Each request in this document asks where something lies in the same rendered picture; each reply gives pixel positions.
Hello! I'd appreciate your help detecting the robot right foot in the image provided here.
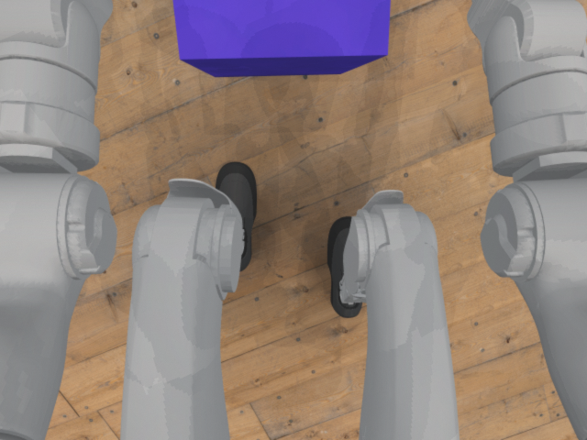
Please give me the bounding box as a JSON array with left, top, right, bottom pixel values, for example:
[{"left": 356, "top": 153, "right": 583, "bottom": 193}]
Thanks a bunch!
[{"left": 327, "top": 216, "right": 362, "bottom": 318}]

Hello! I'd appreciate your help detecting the robot left upper arm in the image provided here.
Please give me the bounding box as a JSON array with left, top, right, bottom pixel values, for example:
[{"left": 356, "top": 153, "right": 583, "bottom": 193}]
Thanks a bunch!
[{"left": 0, "top": 172, "right": 117, "bottom": 440}]

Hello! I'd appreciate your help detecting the carton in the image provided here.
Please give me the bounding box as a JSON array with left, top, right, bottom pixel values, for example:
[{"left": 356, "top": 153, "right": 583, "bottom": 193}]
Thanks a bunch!
[{"left": 172, "top": 0, "right": 391, "bottom": 77}]

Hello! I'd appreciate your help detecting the right robot shin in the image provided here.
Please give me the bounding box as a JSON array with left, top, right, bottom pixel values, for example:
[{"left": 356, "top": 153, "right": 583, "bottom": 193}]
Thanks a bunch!
[{"left": 339, "top": 190, "right": 437, "bottom": 303}]

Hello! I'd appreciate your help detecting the right robot forearm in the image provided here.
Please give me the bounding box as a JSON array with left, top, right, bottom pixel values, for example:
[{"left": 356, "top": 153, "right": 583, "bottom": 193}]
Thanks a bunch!
[{"left": 467, "top": 0, "right": 587, "bottom": 182}]

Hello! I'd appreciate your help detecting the robot right upper arm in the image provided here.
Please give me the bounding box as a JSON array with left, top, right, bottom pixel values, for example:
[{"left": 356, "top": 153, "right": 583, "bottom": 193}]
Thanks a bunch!
[{"left": 480, "top": 178, "right": 587, "bottom": 440}]

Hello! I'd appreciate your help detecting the left robot forearm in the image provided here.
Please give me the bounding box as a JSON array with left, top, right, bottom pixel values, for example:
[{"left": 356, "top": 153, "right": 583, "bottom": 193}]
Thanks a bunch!
[{"left": 0, "top": 0, "right": 113, "bottom": 173}]

